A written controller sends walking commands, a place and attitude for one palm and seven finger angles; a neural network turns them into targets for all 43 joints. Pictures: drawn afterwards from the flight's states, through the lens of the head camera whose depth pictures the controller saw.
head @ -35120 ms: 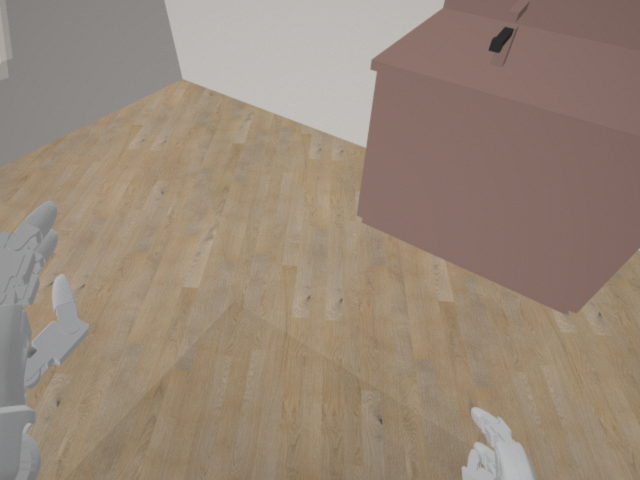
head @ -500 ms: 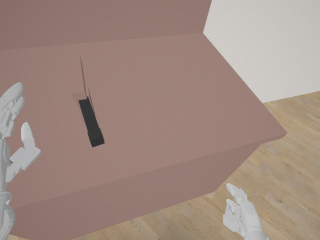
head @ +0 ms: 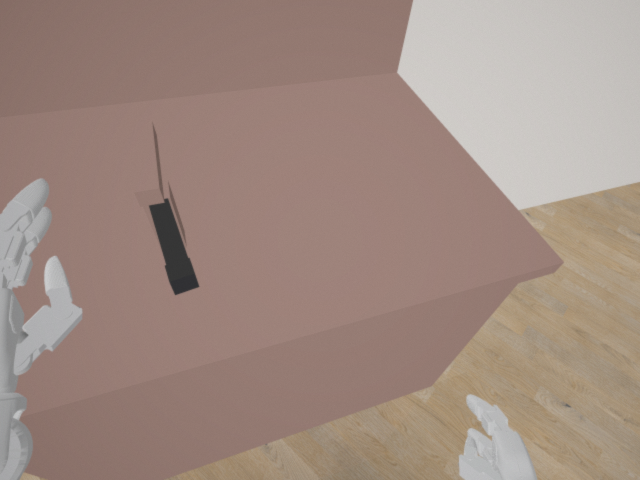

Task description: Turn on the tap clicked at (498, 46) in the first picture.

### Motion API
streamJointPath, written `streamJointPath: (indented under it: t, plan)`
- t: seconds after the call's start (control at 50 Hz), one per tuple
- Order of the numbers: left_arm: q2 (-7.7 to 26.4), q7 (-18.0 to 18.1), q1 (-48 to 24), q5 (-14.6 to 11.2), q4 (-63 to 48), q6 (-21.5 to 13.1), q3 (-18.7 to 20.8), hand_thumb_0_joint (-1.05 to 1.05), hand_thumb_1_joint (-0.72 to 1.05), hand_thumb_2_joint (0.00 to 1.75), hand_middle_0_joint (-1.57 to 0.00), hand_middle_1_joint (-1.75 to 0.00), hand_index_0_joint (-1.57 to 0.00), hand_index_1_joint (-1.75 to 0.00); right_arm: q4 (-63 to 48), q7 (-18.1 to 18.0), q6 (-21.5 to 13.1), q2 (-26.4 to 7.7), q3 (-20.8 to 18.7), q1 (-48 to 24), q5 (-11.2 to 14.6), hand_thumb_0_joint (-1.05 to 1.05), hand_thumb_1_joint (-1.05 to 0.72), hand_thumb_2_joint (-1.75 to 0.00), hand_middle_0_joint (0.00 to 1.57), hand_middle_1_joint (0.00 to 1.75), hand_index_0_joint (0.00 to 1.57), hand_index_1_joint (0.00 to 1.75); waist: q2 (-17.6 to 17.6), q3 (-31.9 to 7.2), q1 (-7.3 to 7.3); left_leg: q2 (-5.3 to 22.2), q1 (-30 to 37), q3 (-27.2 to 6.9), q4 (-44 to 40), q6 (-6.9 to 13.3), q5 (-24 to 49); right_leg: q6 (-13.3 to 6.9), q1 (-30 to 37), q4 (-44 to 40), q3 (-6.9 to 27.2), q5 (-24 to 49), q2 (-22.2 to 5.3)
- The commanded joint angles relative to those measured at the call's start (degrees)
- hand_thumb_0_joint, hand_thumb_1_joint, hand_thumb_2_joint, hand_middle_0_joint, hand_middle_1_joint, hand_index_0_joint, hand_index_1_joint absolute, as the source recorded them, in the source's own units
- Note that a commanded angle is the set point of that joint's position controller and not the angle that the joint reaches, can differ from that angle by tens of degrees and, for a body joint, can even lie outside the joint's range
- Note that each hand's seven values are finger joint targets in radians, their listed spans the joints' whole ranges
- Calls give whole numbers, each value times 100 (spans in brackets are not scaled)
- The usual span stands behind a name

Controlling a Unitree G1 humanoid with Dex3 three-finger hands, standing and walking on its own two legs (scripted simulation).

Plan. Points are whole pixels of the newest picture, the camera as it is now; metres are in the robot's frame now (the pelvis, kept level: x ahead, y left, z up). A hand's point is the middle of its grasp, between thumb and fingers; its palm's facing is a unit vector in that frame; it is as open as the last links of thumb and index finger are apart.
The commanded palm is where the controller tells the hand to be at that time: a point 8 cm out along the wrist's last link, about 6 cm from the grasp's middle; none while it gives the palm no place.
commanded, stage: shuffle to correct the standing spot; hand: left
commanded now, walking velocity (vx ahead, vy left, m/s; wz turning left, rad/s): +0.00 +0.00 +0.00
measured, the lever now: (182, 276) +0.31 +0.19 +0.09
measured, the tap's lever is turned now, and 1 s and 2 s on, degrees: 8 8 8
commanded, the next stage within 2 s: none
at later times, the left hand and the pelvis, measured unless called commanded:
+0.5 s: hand (110, 323) +0.21 +0.21 +0.16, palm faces +0.35 -0.86 -0.37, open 7.4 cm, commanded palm +0.15 +0.25 +0.17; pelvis -0.01 -0.03 +0.00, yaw -1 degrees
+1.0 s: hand (161, 329) +0.21 +0.17 +0.16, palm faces +0.32 -0.86 -0.40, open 7.4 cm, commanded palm +0.15 +0.21 +0.17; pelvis -0.01 -0.07 -0.01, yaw +0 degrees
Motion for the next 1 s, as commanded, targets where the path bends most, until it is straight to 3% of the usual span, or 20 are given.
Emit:
streamJointPath:
  t: [0.0, 0.06, 0.08, 0.14, 0.2, 0.32, 0.42, 0.46, 0.48, 0.56, 0.58, 0.64, 0.66, 0.68, 0.74, 0.76, 0.78, 0.84, 0.98]
  plan:
    - [894, 92, -213, -75, -1041, -354, 650, 0, 90, 90, -20, -30, -20, -30, -946, -85, -336, -752, -328, -547, 19, 0, -90, -90, 20, 30, 20, 30, 327, -936, 36, 488, -63, -581, -623, -137, 536, -253, 501, -215, 358, 822, -290]
    - [925, 106, -210, -54, -1016, -336, 684, 0, 90, 90, -20, -30, -20, -30, -925, -95, -332, -750, -317, -618, 51, 0, -90, -90, 20, 30, 20, 30, 355, -858, 30, 481, -29, -561, -639, -133, 406, -251, 371, -252, 382, 677, -289]
    - [777, 76, -284, -78, -940, -346, 534, 0, 90, 90, -20, -30, -20, -30, -890, -92, -310, -770, -300, -533, 11, 0, -90, -90, 20, 30, 20, 30, 321, -836, 12, 491, -97, -603, -735, -141, 283, -240, 350, -276, 325, 527, -224]
    - [915, 82, -508, -77, -1132, -348, 630, 0, 90, 90, -20, -30, -20, -30, -948, -102, -328, -755, -344, -528, 34, 0, -90, -90, 20, 30, 20, 30, 368, -854, 21, 623, -2, -681, -834, -170, 396, -213, 364, -172, 321, 553, -162]
    - [885, 64, -645, -93, -1250, -329, 576, 0, 90, 90, -20, -30, -20, -30, -991, -82, -325, -731, -359, -549, 49, 0, -90, -90, 20, 30, 20, 30, 661, -820, 18, 743, -22, -731, -949, -180, 418, -181, 350, -57, 265, 455, -80]
    - [864, 23, -552, -118, -1282, -314, 575, 0, 90, 90, -20, -30, -20, -30, -1050, 4, -301, -713, -377, -501, 41, 0, -90, -90, 20, 30, 20, 30, 821, -828, 23, 941, -153, -783, -971, -162, 256, -178, 300, 83, 225, 266, -34]
    - [880, -8, -411, -171, -1241, -263, 630, 0, 90, 90, -20, -30, -20, -30, -1084, 29, -279, -708, -395, -482, 45, 0, -90, -90, 20, 30, 20, 30, 565, -824, 5, 915, -245, -676, -739, -124, -60, -199, 188, -58, 313, 290, -73]
    - [1049, 2, -277, -188, -1323, -226, 790, 0, 90, 90, -20, -30, -20, -30, -1099, 19, -288, -683, -384, -543, 63, 0, -90, -90, 20, 30, 20, 30, 536, -895, 8, 876, -102, -633, -600, -128, 132, -215, 108, -100, 356, 418, -98]
    - [883, -30, -265, -218, -1236, -217, 649, 0, 90, 90, -20, -30, -20, -30, -1065, 16, -264, -705, -380, -473, 25, 0, -90, -90, 20, 30, 20, 30, 452, -934, -6, 845, -164, -589, -532, -121, 121, -207, 118, -132, 346, 421, -97]
    - [1092, -27, -187, -261, -1463, -172, 817, 0, 90, 90, -20, -30, -20, -30, -1089, -21, -297, -698, -427, -525, 57, 0, -90, -90, 20, 30, 20, 30, 463, -1047, -9, 806, 78, -508, -216, -135, 444, -297, -59, -106, 528, 736, -223]
    - [946, -43, -209, -288, -1359, -165, 683, 0, 90, 90, -20, -30, -20, -30, -1049, -22, -275, -709, -404, -461, 19, 0, -90, -90, 20, 30, 20, 30, 380, -1041, -24, 782, -23, -462, -181, -134, 354, -267, -38, -142, 480, 637, -232]
    - [1045, -44, -161, -320, -1423, -129, 777, 0, 90, 90, -20, -30, -20, -30, -1085, -52, -287, -731, -480, -431, 46, 0, -90, -90, 20, 30, 20, 30, 146, -1041, -18, 706, 16, -401, 93, -157, 261, -366, -209, -159, 706, 645, -387]
    - [1146, -15, -57, -330, -1464, -102, 878, 0, 90, 90, -20, -30, -20, -30, -1061, -68, -285, -706, -453, -509, 62, 0, -90, -90, 20, 30, 20, 30, 226, -1030, -30, 687, 96, -367, 137, -152, 302, -391, -303, -193, 725, 671, -409]
    - [980, -27, -74, -344, -1382, -106, 719, 0, 90, 90, -20, -30, -20, -30, -1026, -64, -260, -713, -432, -437, 32, 0, -90, -90, 20, 30, 20, 30, 179, -998, -57, 651, -11, -351, 160, -149, 162, -387, -328, -223, 699, 485, -420]
    - [1181, 6, -13, -357, -1518, -106, 911, 0, 90, 90, -20, -30, -20, -30, -1056, -84, -268, -723, -489, -420, 43, 0, -90, -90, 20, 30, 20, 30, 42, -1034, -36, 632, -8, -317, 347, -149, 50, -412, -424, -261, 859, 331, -544]
    - [1201, 29, 74, -377, -1564, -87, 949, 0, 90, 90, -20, -30, -20, -30, -1026, -90, -270, -714, -463, -492, 71, 0, -90, -90, 20, 30, 20, 30, 177, -1023, -58, 617, 49, -343, 326, -156, 177, -465, -452, -239, 843, 409, -549]
    - [1086, 18, 100, -380, -1493, -93, 834, 0, 90, 90, -20, -30, -20, -30, -1004, -86, -253, -722, -448, -430, 40, 0, -90, -90, 20, 30, 20, 30, 133, -1000, -75, 636, -10, -351, 302, -140, 147, -434, -461, -223, 768, 337, -519]
    - [1198, 28, 125, -379, -1520, -97, 953, 0, 90, 90, -20, -30, -20, -30, -1038, -92, -252, -744, -482, -405, 45, 0, -90, -90, 20, 30, 20, 30, 89, -960, -50, 696, -127, -395, 288, -133, 48, -384, -436, -195, 802, 239, -525]
    - [1147, 33, 166, -353, -1561, -104, 869, 0, 90, 90, -20, -30, -20, -30, -1003, -91, -246, -760, -447, -390, 32, 0, -90, -90, 20, 30, 20, 30, 388, -963, -65, 870, -183, -550, 55, -64, 188, -318, -329, -14, 603, 334, -384]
